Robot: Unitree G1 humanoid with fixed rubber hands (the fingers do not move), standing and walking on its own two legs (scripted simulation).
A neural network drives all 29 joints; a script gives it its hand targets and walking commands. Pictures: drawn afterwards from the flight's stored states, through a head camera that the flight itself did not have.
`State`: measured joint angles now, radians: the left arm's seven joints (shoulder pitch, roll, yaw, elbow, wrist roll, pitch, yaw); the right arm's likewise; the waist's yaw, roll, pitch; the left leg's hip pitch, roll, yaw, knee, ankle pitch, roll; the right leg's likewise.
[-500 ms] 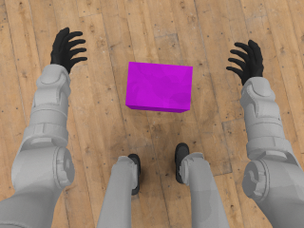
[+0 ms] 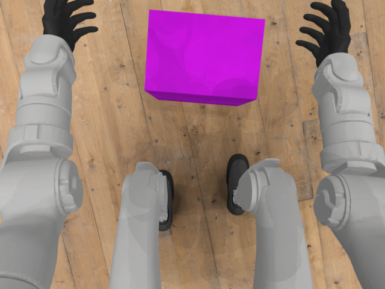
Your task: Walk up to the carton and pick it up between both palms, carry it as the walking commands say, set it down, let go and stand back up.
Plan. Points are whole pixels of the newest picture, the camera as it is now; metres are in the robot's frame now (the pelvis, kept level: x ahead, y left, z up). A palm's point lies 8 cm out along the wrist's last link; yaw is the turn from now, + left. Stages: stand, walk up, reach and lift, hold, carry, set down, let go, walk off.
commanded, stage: reach and lift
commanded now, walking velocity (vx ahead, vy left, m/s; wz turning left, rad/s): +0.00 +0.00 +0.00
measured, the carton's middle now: (201, 67) +0.54 -0.01 -0.38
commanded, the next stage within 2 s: none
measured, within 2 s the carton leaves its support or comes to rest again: neither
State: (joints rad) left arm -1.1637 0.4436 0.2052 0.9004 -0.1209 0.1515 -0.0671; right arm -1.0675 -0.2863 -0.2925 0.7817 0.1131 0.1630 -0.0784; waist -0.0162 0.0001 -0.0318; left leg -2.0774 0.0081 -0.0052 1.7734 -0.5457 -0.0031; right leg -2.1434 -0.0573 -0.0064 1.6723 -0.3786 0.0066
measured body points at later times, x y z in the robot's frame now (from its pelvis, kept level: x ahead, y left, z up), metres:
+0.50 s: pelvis -0.01 +0.00 -0.10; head +0.35 +0.01 +0.17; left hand +0.53 +0.23 -0.27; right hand +0.52 -0.22 -0.27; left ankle +0.08 +0.12 -0.46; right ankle +0.14 -0.13 -0.46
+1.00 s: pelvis -0.01 +0.00 -0.13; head +0.35 +0.02 +0.13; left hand +0.53 +0.21 -0.31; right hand +0.53 -0.21 -0.30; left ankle +0.08 +0.12 -0.46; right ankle +0.14 -0.13 -0.46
